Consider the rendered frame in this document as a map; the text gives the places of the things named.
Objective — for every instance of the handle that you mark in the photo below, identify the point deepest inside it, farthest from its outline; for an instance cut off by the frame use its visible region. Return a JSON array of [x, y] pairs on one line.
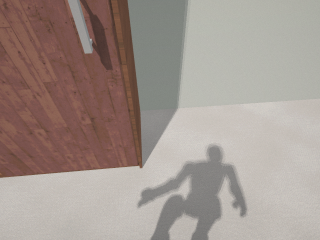
[[81, 26]]

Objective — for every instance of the wardrobe door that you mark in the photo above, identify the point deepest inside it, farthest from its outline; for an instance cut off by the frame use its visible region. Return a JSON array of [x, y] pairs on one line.
[[61, 109]]

